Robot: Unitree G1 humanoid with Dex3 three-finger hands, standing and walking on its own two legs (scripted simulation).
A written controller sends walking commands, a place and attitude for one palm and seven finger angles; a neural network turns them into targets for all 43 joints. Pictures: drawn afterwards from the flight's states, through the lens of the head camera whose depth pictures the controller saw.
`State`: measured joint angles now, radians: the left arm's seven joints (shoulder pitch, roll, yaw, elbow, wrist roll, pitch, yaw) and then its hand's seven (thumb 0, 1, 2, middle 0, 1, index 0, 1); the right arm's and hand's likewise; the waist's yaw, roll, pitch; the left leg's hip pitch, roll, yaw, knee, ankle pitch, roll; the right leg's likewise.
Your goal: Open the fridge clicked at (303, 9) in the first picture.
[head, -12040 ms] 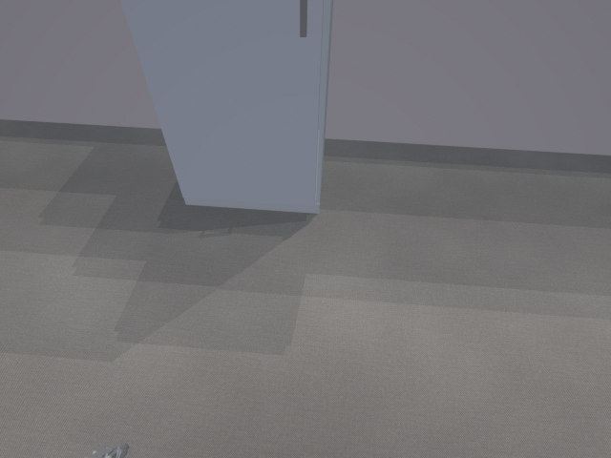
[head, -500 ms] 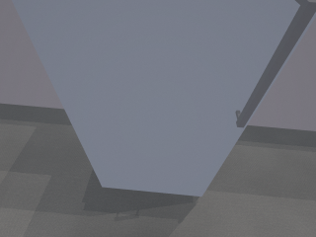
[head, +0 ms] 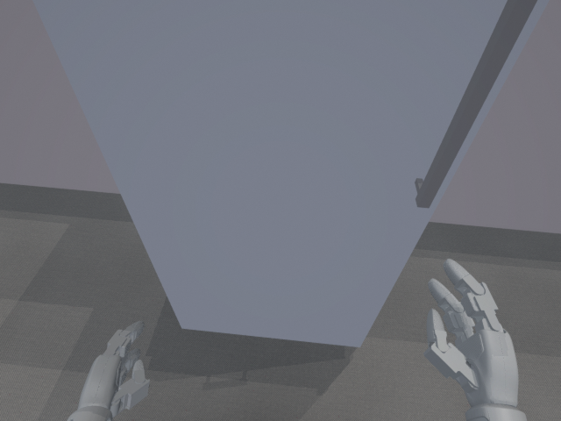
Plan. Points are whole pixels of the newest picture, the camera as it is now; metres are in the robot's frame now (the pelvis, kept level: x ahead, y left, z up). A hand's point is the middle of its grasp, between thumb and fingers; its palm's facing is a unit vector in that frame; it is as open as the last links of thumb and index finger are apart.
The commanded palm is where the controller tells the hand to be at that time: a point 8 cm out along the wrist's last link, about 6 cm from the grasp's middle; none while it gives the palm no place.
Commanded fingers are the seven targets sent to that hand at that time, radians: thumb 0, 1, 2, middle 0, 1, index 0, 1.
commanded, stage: raise the hand to about handle height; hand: right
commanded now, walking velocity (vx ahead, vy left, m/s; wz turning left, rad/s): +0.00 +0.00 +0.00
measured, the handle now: (461, 108) +0.47 -0.19 +0.25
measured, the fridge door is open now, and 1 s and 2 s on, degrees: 0 0 0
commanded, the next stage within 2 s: move the hooked fingers beside the handle in 1.82 s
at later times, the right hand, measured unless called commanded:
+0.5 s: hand (503, 345) +0.22 -0.23 +0.08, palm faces +0.04 +1.00 -0.05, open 10.8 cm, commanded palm +0.18 -0.28 +0.10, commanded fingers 0.00 0.03 -0.50 0.27 0.90 0.27 0.90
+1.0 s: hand out of the picture +0.25 -0.29 +0.19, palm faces +0.12 +0.99 -0.09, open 13.5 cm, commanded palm +0.22 -0.32 +0.20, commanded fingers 0.00 0.50 -0.30 0.30 1.20 0.30 1.20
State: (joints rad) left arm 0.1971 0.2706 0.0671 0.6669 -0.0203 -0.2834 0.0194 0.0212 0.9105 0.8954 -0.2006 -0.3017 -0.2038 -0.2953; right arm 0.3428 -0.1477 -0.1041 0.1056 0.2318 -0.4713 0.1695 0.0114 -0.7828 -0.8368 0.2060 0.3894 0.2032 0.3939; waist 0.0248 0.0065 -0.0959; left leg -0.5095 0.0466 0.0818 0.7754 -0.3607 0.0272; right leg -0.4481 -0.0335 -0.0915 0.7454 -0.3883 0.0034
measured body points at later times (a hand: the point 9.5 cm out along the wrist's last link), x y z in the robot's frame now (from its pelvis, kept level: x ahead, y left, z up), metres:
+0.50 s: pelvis +0.00 -0.02 +0.00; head +0.01 -0.02 +0.45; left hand +0.16 +0.18 -0.08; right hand +0.21 -0.29 +0.09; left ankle +0.02 +0.10 -0.71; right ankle -0.01 -0.12 -0.71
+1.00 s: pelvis +0.01 -0.02 +0.02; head -0.01 -0.01 +0.47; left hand +0.23 +0.18 -0.02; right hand +0.24 -0.34 +0.19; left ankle +0.02 +0.10 -0.71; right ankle -0.01 -0.12 -0.71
